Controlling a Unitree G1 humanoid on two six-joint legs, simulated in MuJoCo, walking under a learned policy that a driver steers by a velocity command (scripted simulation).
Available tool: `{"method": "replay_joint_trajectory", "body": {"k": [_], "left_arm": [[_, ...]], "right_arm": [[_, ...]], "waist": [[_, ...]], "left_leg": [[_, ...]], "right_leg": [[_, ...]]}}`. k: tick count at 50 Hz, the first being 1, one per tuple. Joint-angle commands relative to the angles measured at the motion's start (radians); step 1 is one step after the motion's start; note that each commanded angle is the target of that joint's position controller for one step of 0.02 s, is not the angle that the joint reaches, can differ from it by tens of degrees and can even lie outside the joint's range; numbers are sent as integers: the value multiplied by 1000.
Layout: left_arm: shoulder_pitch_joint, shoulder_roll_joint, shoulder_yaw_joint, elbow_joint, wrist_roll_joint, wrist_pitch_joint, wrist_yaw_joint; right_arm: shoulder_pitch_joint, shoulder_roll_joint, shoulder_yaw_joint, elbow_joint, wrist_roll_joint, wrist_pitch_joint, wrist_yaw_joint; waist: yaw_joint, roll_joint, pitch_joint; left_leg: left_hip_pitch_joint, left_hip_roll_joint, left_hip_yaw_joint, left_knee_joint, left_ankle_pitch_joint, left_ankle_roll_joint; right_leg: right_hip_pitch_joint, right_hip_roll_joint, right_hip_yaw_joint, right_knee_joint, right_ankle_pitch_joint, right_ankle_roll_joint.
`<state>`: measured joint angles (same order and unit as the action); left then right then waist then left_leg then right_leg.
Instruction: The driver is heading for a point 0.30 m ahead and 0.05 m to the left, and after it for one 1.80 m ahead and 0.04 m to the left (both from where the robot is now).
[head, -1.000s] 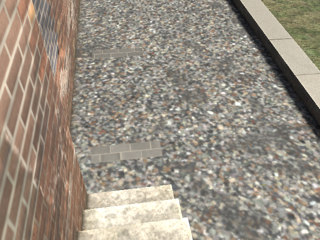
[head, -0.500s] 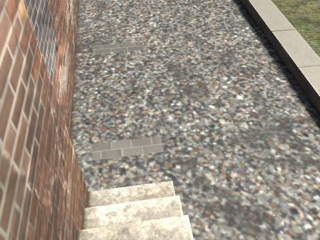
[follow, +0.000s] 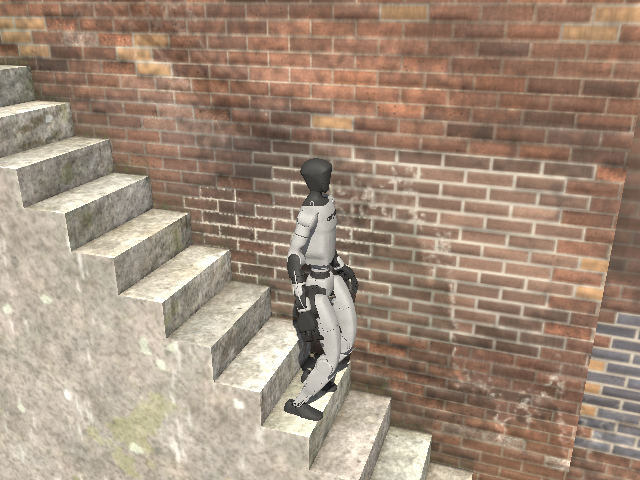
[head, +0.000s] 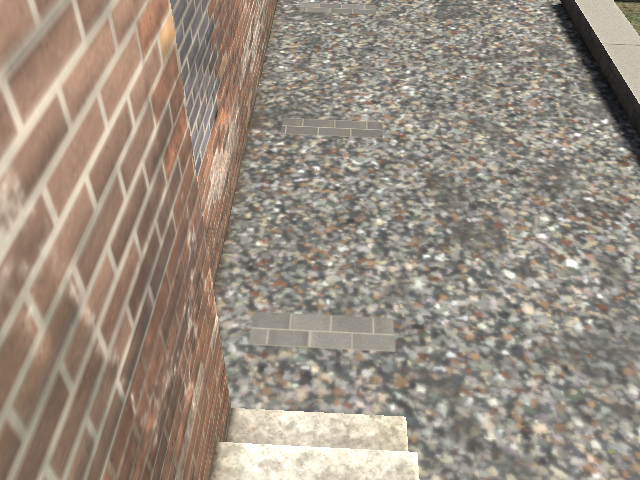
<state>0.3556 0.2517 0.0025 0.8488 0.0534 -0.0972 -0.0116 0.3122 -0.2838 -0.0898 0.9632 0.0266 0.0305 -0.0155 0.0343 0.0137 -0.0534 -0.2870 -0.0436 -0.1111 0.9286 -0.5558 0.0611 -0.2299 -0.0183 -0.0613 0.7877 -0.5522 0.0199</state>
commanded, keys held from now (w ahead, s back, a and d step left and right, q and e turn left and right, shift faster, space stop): w+q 0.30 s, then w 0.70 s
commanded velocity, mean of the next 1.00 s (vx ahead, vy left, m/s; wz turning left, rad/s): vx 0.41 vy -0.06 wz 0.29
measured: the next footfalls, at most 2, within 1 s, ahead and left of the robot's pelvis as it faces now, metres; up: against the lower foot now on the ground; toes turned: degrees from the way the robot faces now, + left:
left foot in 0.30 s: +0.17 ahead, +0.18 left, -0.20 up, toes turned +9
right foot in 0.88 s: +0.43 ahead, -0.06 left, -0.39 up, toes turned +16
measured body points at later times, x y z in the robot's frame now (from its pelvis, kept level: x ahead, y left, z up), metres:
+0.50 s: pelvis +0.17 +0.09 -0.18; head +0.18 +0.17 +0.26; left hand +0.20 +0.34 -0.37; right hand +0.12 -0.17 -0.28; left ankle +0.13 +0.17 -0.89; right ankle +0.24 -0.08 -0.81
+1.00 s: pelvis +0.38 +0.01 -0.36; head +0.41 +0.02 +0.09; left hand +0.36 +0.27 -0.50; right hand +0.39 -0.24 -0.50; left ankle +0.27 +0.11 -0.80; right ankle +0.39 -0.07 -1.09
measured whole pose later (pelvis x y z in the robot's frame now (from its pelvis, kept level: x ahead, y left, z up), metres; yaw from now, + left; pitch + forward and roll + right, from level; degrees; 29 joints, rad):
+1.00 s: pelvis +0.38 +0.01 -0.36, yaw +12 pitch +2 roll +0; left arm 0.28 0.21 0.07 0.97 0.04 0.01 -0.07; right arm 0.40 -0.20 -0.04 1.04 -0.01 -0.07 -0.08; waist -0.04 0.02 0.03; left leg -0.75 0.06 0.01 2.06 -0.70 0.08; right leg -0.28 0.09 0.04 0.52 -0.24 -0.08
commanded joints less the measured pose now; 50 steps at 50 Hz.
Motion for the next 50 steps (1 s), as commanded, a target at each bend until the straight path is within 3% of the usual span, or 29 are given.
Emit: {"method": "replay_joint_trajectory", "body": {"k": [1,2,6,9,10,11,13,15,16,17,19,20,21,23,25,26,27,31,35,39,41,42,44,45,46,47,48,49,50], "left_arm": [[370,217,70,90,10,-10,-2],[382,186,72,103,39,1,-5],[97,74,49,97,54,7,5],[-58,104,52,96,-20,-41,-14],[-78,131,55,114,-9,-32,-14],[-105,145,58,120,0,-13,-6],[-170,142,57,145,54,30,2],[-210,159,78,140,27,109,26],[-86,22,50,58,14,105,-21],[144,57,51,149,10,149,8],[256,50,50,175,25,180,28],[202,6,35,144,51,179,25],[129,4,29,130,39,194,28],[-67,29,22,78,3,226,28],[-53,10,19,114,-17,247,28],[-65,1,15,112,-21,247,27],[-113,79,37,66,5,226,12],[-275,19,34,-34,25,197,-30],[-323,-43,21,-66,14,196,-58],[-345,-56,22,-70,-5,177,-74],[-309,-32,35,-30,-33,146,-80],[-173,-27,48,25,-71,131,-79],[143,54,90,146,-84,126,-66],[223,89,91,160,-68,120,-60],[263,178,91,172,-22,104,-68],[299,258,131,182,-26,104,-68],[282,268,148,169,-16,100,-53],[168,109,102,120,4,104,-41],[191,79,82,133,21,96,-38]], "right_arm": [[-230,-44,3,-149,-59,-40,-22],[-151,-77,-17,-90,-47,-53,-29],[-82,-26,-26,-94,-19,-34,-16],[13,34,1,-66,-3,-48,29],[68,14,1,-52,14,-40,43],[86,-9,-8,-34,9,-29,38],[481,-54,-35,123,-10,-31,23],[491,-133,-53,88,-74,-55,-3],[414,-214,-37,122,-23,-93,-23],[351,-144,-10,60,-13,-133,0],[317,-182,-4,50,39,-130,3],[357,-173,0,60,66,-149,-21],[354,-162,6,76,46,-153,-44],[242,-87,35,36,14,-146,-69],[242,-27,72,36,-15,-156,-83],[225,-36,71,38,-1,-165,-84],[218,-47,44,59,34,-171,-100],[230,-22,46,42,49,-165,-141],[175,23,62,14,43,-177,-169],[211,9,56,12,18,-178,-157],[249,-12,39,42,-40,-145,-130],[246,-41,28,62,-66,-128,-114],[236,-26,28,80,-78,-125,-90],[259,13,19,85,-73,-116,-62],[271,41,27,16,-24,-139,-53],[286,-26,30,0,12,-148,-58],[193,17,46,-2,-10,-142,-67],[95,-17,31,29,-38,-104,-62],[74,-5,28,33,-47,-77,-47]], "waist": [[152,-271,228],[140,-72,213],[-4,-102,275],[-117,-29,135],[-142,-82,122],[-145,-105,133],[-261,-85,43],[-324,-65,80],[-101,491,147],[0,303,106],[66,91,60],[48,124,62],[29,179,45],[-10,118,105],[-20,202,98],[-16,235,108],[-13,179,129],[-68,107,197],[-95,104,216],[-174,158,168],[-210,121,182],[-147,118,148],[15,-43,32],[33,-165,-34],[-19,-275,-138],[31,-247,-268],[76,-249,-222],[51,-107,-62],[46,-160,17]], "left_leg": [[-806,22,45,290,23,33],[-741,63,28,287,42,10],[-608,163,-127,147,538,-39],[92,71,85,-192,1235,-55],[229,32,170,-190,1204,-83],[235,59,163,-238,1184,-82],[392,68,182,-164,1196,-79],[344,199,-39,-622,891,-4],[435,143,68,-281,1534,-51],[458,226,-180,-257,1522,-153],[293,326,-384,-357,1471,-210],[256,377,-424,-320,1384,-130],[218,451,-542,-344,1222,-53],[1,362,-412,-447,813,-53],[-67,351,-323,-426,1025,-70],[-112,325,-256,-417,1051,-68],[-85,222,-175,-268,630,-66],[-140,202,-195,-264,166,-12],[-230,180,-169,-155,145,32],[-238,191,-138,-36,380,64],[-137,174,-132,109,318,130],[-136,162,-119,231,281,139],[-327,89,45,691,146,102],[-582,22,133,1048,-296,75],[-844,61,181,1290,-419,27],[-982,96,203,1361,-298,25],[-1010,119,152,1340,-175,17],[-930,145,122,1167,-20,18],[-833,156,95,1063,3,6]], "right_leg": [[445,-334,484,-267,800,-209],[402,-347,415,-272,726,-239],[50,-310,196,-168,197,-140],[-388,-178,-70,-105,-106,-34],[-413,-150,-100,-97,-75,-44],[-365,-165,-121,-45,-84,-34],[-243,-143,-191,394,57,2],[-131,6,-118,968,198,-9],[-494,96,-47,1104,-362,-21],[-582,64,40,1047,-254,-30],[-467,52,107,1032,-138,13],[-518,32,264,844,139,9],[-532,7,270,784,171,14],[-390,-24,248,385,400,45],[-245,16,238,377,461,44],[-215,21,218,353,477,35],[-326,-25,282,182,822,12],[-382,8,298,-20,1036,61],[-286,0,265,-172,1074,66],[-177,50,121,-202,924,4],[-205,45,133,-414,688,-21],[-69,12,174,-555,694,-51],[335,-33,198,-704,777,-101],[546,-111,193,-420,1123,-70],[754,-222,226,-15,1648,-92],[881,-324,364,-63,1494,-244],[715,-374,477,-214,959,-359],[490,-282,427,-321,666,-315],[278,-303,501,-336,593,-352]]}}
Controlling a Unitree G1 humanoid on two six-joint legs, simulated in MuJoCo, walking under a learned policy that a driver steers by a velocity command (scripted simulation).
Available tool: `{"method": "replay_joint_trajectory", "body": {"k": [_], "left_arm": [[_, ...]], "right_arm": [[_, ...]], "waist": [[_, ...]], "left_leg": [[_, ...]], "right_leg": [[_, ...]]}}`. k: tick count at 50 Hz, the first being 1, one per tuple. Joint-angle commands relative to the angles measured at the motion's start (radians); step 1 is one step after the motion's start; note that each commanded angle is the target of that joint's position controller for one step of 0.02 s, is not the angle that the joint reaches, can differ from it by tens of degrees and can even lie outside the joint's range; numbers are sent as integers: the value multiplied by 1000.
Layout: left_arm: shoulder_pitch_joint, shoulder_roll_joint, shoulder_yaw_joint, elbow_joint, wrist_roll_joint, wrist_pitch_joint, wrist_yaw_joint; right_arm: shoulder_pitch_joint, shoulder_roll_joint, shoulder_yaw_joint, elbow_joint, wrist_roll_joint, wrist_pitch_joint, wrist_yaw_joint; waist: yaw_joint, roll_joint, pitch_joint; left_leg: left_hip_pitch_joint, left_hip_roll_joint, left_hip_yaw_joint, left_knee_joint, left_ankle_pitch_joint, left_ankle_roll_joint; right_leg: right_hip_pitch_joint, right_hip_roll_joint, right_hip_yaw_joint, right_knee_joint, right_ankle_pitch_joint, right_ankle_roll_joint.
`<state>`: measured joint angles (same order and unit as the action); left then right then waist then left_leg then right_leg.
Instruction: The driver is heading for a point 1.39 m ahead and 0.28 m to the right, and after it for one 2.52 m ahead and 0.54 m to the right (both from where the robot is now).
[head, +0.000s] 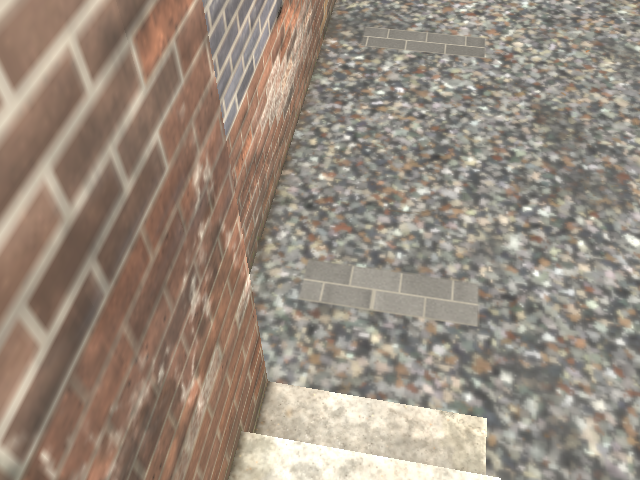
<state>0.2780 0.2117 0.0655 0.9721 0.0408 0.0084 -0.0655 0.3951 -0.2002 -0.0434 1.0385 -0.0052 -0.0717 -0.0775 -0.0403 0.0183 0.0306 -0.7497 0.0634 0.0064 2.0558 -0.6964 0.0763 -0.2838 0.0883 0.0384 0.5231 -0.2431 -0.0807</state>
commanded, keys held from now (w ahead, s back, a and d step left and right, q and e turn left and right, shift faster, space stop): w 1.00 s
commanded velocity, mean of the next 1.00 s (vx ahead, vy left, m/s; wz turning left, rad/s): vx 0.44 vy -0.12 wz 0.01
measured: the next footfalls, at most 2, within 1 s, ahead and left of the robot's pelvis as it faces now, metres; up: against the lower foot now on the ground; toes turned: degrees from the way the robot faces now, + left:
left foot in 0.48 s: +0.32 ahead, +0.07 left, -0.19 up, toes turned +6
right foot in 0.90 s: +0.50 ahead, -0.21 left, -0.39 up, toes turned +3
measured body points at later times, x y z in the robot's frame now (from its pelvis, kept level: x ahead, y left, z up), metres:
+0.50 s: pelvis +0.25 -0.03 -0.14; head +0.24 +0.00 +0.30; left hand +0.11 +0.16 -0.31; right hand +0.41 -0.28 -0.26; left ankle +0.30 +0.06 -0.90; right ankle +0.01 -0.09 -0.70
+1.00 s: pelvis +0.48 -0.12 -0.40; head +0.51 -0.13 +0.05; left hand +0.49 +0.11 -0.55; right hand +0.44 -0.40 -0.54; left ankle +0.39 +0.01 -0.85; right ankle +0.46 -0.21 -1.12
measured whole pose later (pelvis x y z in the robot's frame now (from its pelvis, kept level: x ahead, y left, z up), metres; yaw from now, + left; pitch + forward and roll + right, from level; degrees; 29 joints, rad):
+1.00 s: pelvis +0.48 -0.12 -0.40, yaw +3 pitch +1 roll +0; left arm 0.29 0.19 0.02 1.02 0.03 -0.05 -0.07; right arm 0.42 -0.24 -0.06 1.04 0.00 -0.04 -0.08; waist -0.01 0.01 0.04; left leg -0.70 0.05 -0.04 2.01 -0.75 0.10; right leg -0.27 0.04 -0.01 0.63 -0.41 -0.06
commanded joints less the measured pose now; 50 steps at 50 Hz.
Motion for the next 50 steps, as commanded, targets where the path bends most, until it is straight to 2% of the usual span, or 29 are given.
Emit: {"method": "replay_joint_trajectory", "body": {"k": [1,2,4,7,8,10,15,18,22,23,24,25,26,27,28,30,31,32,34,36,37,38,41,43,45,46,47,49,50], "left_arm": [[264,64,-7,25,30,-26,17],[246,40,-28,28,28,-42,11],[115,32,-53,12,-23,-58,45],[130,157,-35,44,-8,-59,60],[181,115,-47,70,-23,-74,64],[302,90,-56,107,-15,-79,79],[258,50,-74,93,-3,-71,63],[324,36,-77,95,22,-79,44],[311,99,-60,104,40,-45,70],[392,82,-65,108,28,-35,60],[373,111,-59,126,30,-29,49],[371,118,-39,82,-16,-23,42],[402,64,-32,67,-43,-5,64],[291,93,-26,52,-9,15,84],[230,115,-26,47,28,22,92],[139,85,-36,-1,57,47,81],[122,89,-36,-1,57,63,90],[79,58,-50,-9,31,79,78],[170,-19,-78,29,19,84,58],[89,54,-53,14,14,53,36],[47,35,-58,-9,20,38,7],[20,0,-68,-24,36,30,-14],[-50,-10,-76,-53,-8,14,-20],[140,43,-50,25,-21,-15,0],[434,152,3,112,-38,-30,3],[382,200,-1,111,-35,-44,-9],[425,266,10,122,-17,-49,-11],[360,201,6,99,-3,-56,0],[324,185,7,99,17,-62,8]], "right_arm": [[-20,-73,-16,-26,-27,48,14],[1,-78,-24,-18,-25,60,20],[-116,-54,-5,-53,-41,70,25],[-28,-45,-3,42,-23,96,48],[-129,-69,-6,10,-7,82,52],[-315,-74,-3,-26,-27,64,49],[-380,-44,24,-62,0,57,62],[-403,-98,20,-80,-1,63,60],[-53,-163,-22,51,-5,28,32],[-144,-169,-23,20,-31,37,14],[2,-182,-39,68,-42,33,30],[78,-213,-47,63,-57,33,33],[228,-233,-47,57,-39,20,61],[317,-176,-34,55,21,11,71],[260,-152,-17,31,58,-7,59],[121,-163,2,-2,43,-23,19],[89,-172,4,9,40,-34,8],[43,-112,36,2,66,-47,1],[-25,-144,38,-26,38,-80,-19],[78,-124,29,9,90,-111,-44],[76,-116,36,-7,89,-109,-55],[50,-114,30,-3,78,-109,-62],[91,-108,14,-2,27,-70,-66],[113,-145,-11,-5,-3,-20,-17],[25,-164,-38,-12,-34,27,-11],[152,-69,-35,-27,-10,41,-1],[231,-56,-29,-59,34,26,1],[165,-59,-26,-38,9,27,-2],[165,-64,-29,-24,-4,31,5]], "waist": [[80,-102,14],[40,-55,26],[-1,-81,75],[-31,-136,-34],[17,-123,37],[128,-103,81],[148,-23,129],[190,-18,189],[120,-1,113],[196,52,165],[136,89,102],[62,181,35],[13,257,-161],[-54,108,-222],[-23,8,-174],[59,53,20],[63,132,45],[88,19,84],[125,154,-7],[89,91,-9],[91,30,20],[98,51,34],[27,61,76],[82,38,13],[273,-41,-48],[147,-289,-40],[93,-366,-120],[116,-156,-95],[99,-191,-109]], "left_leg": [[-360,41,-64,-114,248,-8],[-303,36,-62,-316,387,-25],[-37,25,5,-830,662,-76],[228,-7,10,-889,841,-50],[16,17,-41,-1094,982,-30],[-197,16,-41,-1214,967,-9],[284,-24,5,-1517,1160,-9],[288,1,1,-1658,1087,2],[452,48,-14,-1757,1131,-15],[415,25,69,-1922,992,-44],[687,42,56,-1840,1164,-51],[907,161,-17,-1743,1481,7],[1346,390,-224,-1376,1862,203],[1399,444,-321,-1325,1723,302],[1222,425,-311,-1433,1357,280],[737,400,-351,-1592,1089,278],[639,403,-352,-1569,1089,270],[413,285,-197,-1633,1105,193],[303,189,-52,-1575,1143,101],[344,127,-59,-1401,707,51],[261,81,-13,-1342,500,27],[206,69,-24,-1287,390,12],[162,108,-33,-1157,345,27],[122,92,22,-916,513,26],[115,-9,8,-333,396,31],[-134,-152,28,56,-266,10],[-392,-90,23,160,-269,19],[-462,-22,2,53,49,57],[-430,21,-19,-11,81,48]], "right_leg": [[231,-372,361,-21,435,-227],[147,-329,303,-15,392,-184],[-93,-216,192,-137,432,-84],[-69,-236,200,-106,584,-93],[111,-195,195,-72,444,-80],[359,-207,273,-36,363,-81],[-13,-124,211,50,188,-68],[61,-95,243,141,188,-64],[182,-109,222,516,545,-63],[194,-76,196,582,511,-59],[47,-72,202,759,478,-59],[-163,26,79,1018,-14,1],[-543,104,-1,1409,-811,58],[-749,52,28,1459,-789,77],[-711,6,68,1262,-629,69],[-527,-37,113,931,-241,66],[-506,-54,134,884,-170,78],[-322,-65,172,599,43,111],[-43,-26,-14,499,320,99],[-145,-60,58,366,721,70],[-118,-52,30,227,822,63],[-68,-65,43,172,897,64],[33,-89,21,-1,784,67],[263,-41,-78,-20,707,66],[446,-176,0,-235,713,3],[542,-301,84,-45,1285,0],[748,-403,147,232,1649,-18],[568,-392,211,121,1035,-92],[460,-424,297,114,683,-182]]}}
